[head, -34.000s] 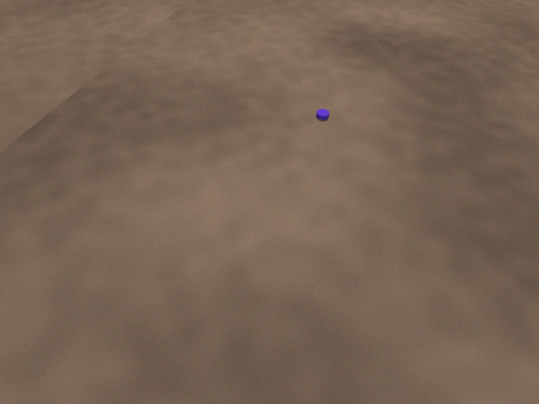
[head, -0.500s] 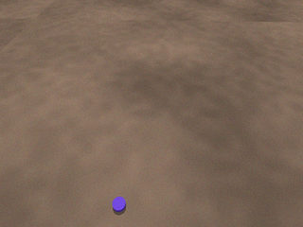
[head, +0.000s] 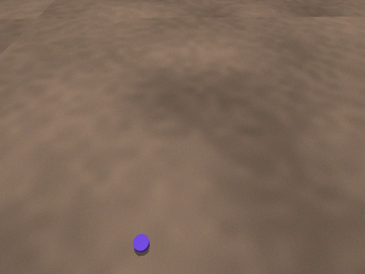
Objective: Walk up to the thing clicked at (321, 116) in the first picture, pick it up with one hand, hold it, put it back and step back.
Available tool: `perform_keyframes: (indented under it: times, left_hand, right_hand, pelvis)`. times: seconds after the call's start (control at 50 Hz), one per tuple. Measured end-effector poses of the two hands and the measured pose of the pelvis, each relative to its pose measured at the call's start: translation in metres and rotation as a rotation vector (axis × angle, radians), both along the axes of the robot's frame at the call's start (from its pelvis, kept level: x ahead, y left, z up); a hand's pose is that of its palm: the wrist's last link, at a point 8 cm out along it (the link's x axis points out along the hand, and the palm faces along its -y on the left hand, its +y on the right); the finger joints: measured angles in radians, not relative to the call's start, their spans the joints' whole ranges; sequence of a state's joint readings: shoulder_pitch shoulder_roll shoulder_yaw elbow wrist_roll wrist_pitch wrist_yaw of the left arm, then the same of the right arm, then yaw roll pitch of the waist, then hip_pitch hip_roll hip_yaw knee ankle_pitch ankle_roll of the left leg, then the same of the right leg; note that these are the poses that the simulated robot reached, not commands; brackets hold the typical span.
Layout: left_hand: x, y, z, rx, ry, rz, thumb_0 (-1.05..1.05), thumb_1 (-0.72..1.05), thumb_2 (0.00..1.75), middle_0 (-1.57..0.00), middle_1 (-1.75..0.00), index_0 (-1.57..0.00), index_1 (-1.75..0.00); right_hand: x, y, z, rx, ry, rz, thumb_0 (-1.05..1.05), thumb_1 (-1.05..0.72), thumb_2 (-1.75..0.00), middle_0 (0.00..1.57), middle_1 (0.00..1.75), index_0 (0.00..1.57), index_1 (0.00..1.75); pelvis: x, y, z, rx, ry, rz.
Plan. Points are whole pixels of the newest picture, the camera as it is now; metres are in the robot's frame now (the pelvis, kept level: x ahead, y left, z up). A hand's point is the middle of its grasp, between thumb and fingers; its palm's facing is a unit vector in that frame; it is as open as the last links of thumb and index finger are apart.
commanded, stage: stand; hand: left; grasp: from above
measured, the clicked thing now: (141, 243) +0.44 +0.21 -0.76
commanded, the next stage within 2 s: step back in 1.28 s
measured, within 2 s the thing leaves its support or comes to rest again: neither
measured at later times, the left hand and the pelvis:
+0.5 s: hand out of the picture +0.10 +0.22 -0.16, palm faces +0.01 -0.95 -0.31, open 7.3 cm; pelvis +0.03 -0.01 +0.00, yaw -1 degrees
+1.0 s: hand out of the picture +0.08 +0.24 -0.16, palm faces -0.01 -0.94 -0.33, open 7.3 cm; pelvis +0.02 -0.01 +0.00, yaw +0 degrees
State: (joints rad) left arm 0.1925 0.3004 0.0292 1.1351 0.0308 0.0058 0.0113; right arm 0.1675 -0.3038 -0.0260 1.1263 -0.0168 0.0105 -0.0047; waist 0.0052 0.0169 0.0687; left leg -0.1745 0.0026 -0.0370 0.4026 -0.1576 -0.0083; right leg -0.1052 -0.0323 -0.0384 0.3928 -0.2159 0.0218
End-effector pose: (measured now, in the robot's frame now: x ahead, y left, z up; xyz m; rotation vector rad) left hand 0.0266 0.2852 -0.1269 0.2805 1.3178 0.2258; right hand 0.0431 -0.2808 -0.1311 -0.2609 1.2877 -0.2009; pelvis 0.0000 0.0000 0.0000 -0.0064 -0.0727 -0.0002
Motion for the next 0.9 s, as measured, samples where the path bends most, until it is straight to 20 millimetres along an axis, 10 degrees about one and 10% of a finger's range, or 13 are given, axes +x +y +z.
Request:
perform_keyframes:
  times: [0.48, 0.9]
  left_hand:
    - [0.069, -0.018, 0.004, -0.024, -0.078, -0.024, 0.0, 0.91, 0.89, -0.2, -0.3, -0.21, -0.3]
    - [0.056, -0.001, 0.009, 0.009, -0.071, -0.035, 0.0, 0.91, 0.89, -0.2, -0.3, -0.2, -0.3]
  right_hand:
    - [0.044, 0.003, 0.002, 0.013, -0.037, 0.012, 0.0, -0.91, -0.9, 0.2, 0.3, 0.2, 0.3]
    - [0.042, -0.018, 0.012, -0.028, -0.049, 0.013, 0.0, -0.91, -0.9, 0.2, 0.3, 0.2, 0.3]
  pelvis:
    - [0.03, -0.006, 0.003, 0.007, 0.015, -0.011]
    - [0.02, -0.008, 0.004, 0.004, 0.011, -0.006]
